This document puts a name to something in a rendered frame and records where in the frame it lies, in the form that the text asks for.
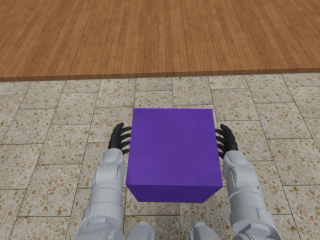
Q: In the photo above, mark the left robot hand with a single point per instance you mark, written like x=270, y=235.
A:
x=116, y=138

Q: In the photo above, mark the carton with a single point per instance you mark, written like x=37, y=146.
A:
x=173, y=155

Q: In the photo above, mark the left robot forearm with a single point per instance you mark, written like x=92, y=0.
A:
x=104, y=206

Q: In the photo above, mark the right robot forearm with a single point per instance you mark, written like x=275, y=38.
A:
x=248, y=210

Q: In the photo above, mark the robot right thigh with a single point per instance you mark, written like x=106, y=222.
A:
x=203, y=233

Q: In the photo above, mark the right robot hand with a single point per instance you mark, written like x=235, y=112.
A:
x=229, y=142

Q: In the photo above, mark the left robot shin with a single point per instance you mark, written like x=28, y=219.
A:
x=142, y=223

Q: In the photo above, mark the left robot upper arm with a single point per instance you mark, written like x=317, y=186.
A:
x=107, y=233

